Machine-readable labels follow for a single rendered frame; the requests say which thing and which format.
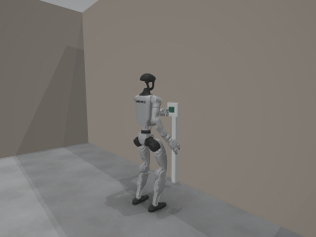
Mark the right robot thigh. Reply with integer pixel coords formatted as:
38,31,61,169
147,138,167,178

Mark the right robot forearm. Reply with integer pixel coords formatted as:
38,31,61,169
155,118,172,143

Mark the right robot upper arm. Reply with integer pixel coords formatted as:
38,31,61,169
150,95,162,125

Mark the left robot hand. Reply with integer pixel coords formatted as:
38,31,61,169
160,109,169,117

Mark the humanoid robot head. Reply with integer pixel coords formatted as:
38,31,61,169
139,73,156,96

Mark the panel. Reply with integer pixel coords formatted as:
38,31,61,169
167,102,180,184

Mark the right robot hand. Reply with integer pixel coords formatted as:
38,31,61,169
168,138,180,155

